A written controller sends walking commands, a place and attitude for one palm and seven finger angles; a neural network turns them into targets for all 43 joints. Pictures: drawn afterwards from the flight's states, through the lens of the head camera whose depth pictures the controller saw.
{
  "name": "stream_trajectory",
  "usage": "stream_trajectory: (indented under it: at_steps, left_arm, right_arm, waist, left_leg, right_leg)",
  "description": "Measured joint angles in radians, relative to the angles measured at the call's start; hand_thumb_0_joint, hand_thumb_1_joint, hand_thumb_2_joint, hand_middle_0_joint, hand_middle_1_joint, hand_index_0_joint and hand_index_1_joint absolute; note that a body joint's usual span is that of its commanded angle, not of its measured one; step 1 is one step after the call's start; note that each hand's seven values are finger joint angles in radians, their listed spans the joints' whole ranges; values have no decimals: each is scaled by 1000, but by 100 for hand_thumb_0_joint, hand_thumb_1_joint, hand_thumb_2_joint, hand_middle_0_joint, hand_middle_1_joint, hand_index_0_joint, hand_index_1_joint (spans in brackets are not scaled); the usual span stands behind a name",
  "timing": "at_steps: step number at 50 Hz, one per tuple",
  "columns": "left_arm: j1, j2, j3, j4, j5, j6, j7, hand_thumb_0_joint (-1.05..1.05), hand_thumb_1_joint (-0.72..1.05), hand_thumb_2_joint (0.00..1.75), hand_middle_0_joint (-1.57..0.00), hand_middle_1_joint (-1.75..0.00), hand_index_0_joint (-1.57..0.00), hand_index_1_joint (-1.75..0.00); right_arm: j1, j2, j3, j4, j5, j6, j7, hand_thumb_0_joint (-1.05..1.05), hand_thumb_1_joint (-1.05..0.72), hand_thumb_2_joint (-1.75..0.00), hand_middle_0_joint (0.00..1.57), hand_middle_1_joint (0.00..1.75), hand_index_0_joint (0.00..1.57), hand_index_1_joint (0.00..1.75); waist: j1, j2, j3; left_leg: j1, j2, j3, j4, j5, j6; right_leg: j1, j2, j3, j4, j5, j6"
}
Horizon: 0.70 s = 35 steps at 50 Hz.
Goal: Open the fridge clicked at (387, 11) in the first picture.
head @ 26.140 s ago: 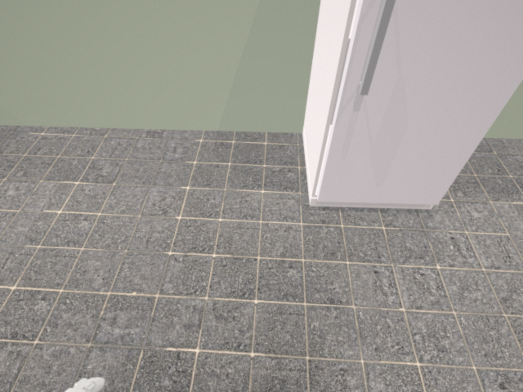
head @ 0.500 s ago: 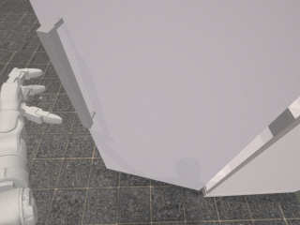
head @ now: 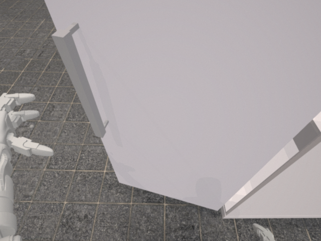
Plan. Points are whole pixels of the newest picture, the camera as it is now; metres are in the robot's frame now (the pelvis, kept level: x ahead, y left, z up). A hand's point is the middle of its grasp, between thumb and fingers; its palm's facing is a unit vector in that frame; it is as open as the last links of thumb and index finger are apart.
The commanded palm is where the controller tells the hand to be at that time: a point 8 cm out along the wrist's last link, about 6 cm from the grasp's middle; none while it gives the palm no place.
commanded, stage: slip the hand off the handle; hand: left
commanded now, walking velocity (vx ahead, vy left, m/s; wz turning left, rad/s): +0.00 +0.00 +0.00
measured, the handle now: (90, 91) +0.45 +0.22 +0.11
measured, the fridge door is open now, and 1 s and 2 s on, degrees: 74 74 74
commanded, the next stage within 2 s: draw the hand back to the body in 0.26 s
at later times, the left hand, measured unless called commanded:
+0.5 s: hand (17, 145) +0.28 +0.33 +0.11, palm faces +0.19 -0.98 -0.08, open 14.7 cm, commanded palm +0.24 +0.37 +0.12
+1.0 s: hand (3, 162) +0.23 +0.32 +0.13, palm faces +0.28 -0.92 -0.26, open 14.1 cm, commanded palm +0.18 +0.35 +0.16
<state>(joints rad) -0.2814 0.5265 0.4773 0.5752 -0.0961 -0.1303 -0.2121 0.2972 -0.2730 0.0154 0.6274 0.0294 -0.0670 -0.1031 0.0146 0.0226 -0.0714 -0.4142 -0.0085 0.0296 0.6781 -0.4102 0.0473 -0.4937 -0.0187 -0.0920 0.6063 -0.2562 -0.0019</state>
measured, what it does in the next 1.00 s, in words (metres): stands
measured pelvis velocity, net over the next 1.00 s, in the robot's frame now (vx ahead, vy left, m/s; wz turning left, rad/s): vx -0.01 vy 0.01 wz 0.02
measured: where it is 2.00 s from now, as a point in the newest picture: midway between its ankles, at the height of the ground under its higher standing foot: outside the picture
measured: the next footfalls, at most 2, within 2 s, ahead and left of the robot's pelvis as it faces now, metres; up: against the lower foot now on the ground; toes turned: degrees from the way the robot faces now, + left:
none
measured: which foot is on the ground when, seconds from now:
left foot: down 0.00-1.00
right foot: down 0.00-1.00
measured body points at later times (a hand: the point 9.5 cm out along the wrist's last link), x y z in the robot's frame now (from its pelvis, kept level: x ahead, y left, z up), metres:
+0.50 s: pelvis +0.00 +0.00 +0.00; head +0.03 +0.00 +0.45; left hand +0.26 +0.38 +0.11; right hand +0.16 -0.25 -0.09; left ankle -0.05 +0.08 -0.72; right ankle +0.02 -0.12 -0.72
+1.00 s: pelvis -0.01 +0.01 +0.01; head -0.01 +0.02 +0.46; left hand +0.21 +0.37 +0.15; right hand +0.17 -0.21 -0.05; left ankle -0.05 +0.08 -0.72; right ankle +0.02 -0.12 -0.72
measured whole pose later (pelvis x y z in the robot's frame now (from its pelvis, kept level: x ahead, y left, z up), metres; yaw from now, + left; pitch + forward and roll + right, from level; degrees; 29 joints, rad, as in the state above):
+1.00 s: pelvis -0.01 +0.01 +0.01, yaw +1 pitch +1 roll -2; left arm 0.14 0.46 0.43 0.00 -0.21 -0.04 -0.22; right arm 0.27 -0.26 0.05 0.59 0.01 -0.26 -0.07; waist 0.05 0.02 -0.05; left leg -0.26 -0.03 0.01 0.61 -0.38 0.06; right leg -0.32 -0.04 -0.10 0.52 -0.22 0.01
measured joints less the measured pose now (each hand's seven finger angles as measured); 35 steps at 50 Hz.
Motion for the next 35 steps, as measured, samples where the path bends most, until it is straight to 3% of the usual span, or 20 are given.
stream_trajectory:
  at_steps: [14,20,24,29,32,35]
  left_arm:
    - [148,12,36,-101,-55,28,-65,-1,-55,20,-25,-115,-26,-115]
    - [157,9,38,-122,-62,29,-80,-1,-55,20,-25,-115,-26,-115]
    - [139,0,48,-88,-185,16,-236,-1,-55,20,-25,-115,-25,-115]
    - [128,37,68,-43,-271,19,-444,-1,-55,20,-25,-115,-25,-115]
    - [153,64,86,-63,-296,37,-499,-1,-55,20,-25,-115,-25,-115]
    - [199,70,94,-124,-311,58,-507,-1,-55,20,-25,-115,-25,-115]
  right_arm:
    - [-35,0,8,-29,7,-47,-10,1,-90,-90,20,30,21,30]
    - [-34,-3,9,-11,5,-67,-22,1,-90,-90,20,30,21,30]
    - [-39,-9,27,11,18,-84,-43,1,-90,-90,20,30,21,30]
    - [-39,-12,45,-12,21,-107,-35,1,-90,-90,20,30,21,30]
    - [-33,-18,44,-49,22,-119,-10,1,-90,-90,20,30,21,30]
    - [-19,-26,36,-82,25,-136,12,1,-90,-90,20,30,21,30]
  waist:
    - [22,2,-7]
    - [34,2,1]
    - [24,9,7]
    - [-4,4,4]
    - [-17,0,1]
    - [-16,0,-1]
  left_leg:
    - [19,1,-8,0,-4,-6]
    - [12,-1,-22,16,-8,-7]
    - [31,-1,-31,17,-10,-5]
    - [61,-1,-24,10,-12,-2]
    - [66,-1,-13,8,-12,-1]
    - [70,-2,-5,4,-9,2]
  right_leg:
    - [18,1,-7,9,-12,-5]
    - [18,-3,-21,18,-17,-6]
    - [46,-3,-30,9,-17,-5]
    - [70,-2,-22,6,-18,-3]
    - [69,-1,-11,9,-16,-1]
    - [70,-2,-3,5,-11,2]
